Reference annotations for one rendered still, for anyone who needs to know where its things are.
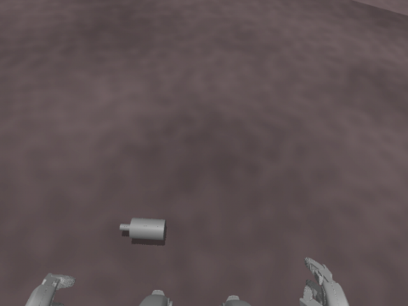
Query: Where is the bottle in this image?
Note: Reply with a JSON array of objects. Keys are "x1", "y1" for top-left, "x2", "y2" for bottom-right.
[{"x1": 120, "y1": 217, "x2": 166, "y2": 240}]

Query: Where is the right robot hand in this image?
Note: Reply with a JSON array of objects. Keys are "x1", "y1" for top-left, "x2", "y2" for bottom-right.
[{"x1": 300, "y1": 257, "x2": 349, "y2": 306}]

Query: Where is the left robot hand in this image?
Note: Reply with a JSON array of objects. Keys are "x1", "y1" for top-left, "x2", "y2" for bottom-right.
[{"x1": 25, "y1": 273, "x2": 75, "y2": 306}]

